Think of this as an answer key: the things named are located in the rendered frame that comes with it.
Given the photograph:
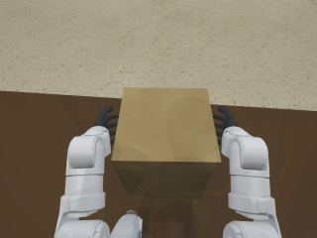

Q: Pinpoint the robot left hand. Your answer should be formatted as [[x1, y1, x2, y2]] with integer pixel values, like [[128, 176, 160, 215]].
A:
[[94, 105, 120, 144]]

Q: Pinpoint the robot left forearm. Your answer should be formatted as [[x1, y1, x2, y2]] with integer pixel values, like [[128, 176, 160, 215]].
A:
[[53, 126, 111, 238]]

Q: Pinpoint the robot right forearm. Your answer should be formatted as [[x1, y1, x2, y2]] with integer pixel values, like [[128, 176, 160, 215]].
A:
[[221, 126, 282, 238]]

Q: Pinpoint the left robot thigh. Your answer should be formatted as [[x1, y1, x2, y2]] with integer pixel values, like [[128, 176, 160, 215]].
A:
[[110, 214, 143, 238]]

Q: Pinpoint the robot left shin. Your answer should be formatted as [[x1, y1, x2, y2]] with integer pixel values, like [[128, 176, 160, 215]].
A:
[[126, 210, 137, 215]]

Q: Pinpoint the robot right upper arm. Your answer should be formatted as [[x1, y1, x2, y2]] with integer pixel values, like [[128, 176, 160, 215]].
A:
[[223, 220, 279, 238]]

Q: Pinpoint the carton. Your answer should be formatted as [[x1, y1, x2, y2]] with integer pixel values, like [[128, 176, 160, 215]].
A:
[[111, 87, 222, 199]]

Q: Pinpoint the robot right hand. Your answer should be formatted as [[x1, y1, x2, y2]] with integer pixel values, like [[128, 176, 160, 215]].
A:
[[212, 105, 238, 145]]

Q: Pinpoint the robot left upper arm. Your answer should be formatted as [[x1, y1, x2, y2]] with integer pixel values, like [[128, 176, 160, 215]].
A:
[[55, 219, 110, 238]]

